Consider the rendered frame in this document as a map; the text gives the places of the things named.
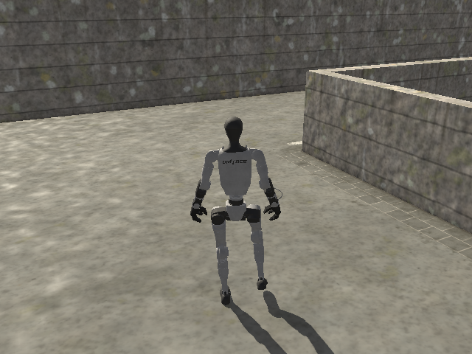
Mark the robot left hand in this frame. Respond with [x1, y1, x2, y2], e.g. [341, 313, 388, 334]
[190, 206, 207, 223]

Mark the robot right hand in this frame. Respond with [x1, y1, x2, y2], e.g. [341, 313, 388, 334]
[263, 205, 281, 221]

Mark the robot torso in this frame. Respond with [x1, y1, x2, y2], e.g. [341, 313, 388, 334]
[218, 145, 252, 221]

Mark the robot left shin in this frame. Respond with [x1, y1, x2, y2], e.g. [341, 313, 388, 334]
[216, 247, 229, 295]

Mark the robot right upper arm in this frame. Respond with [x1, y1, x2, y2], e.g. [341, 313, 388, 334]
[250, 148, 271, 190]

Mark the right robot forearm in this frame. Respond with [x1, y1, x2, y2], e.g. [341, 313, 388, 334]
[264, 178, 279, 207]

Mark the robot left upper arm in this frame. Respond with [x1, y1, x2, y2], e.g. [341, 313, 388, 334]
[199, 149, 219, 190]

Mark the left robot forearm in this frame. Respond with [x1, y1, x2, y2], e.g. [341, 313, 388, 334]
[192, 179, 207, 209]

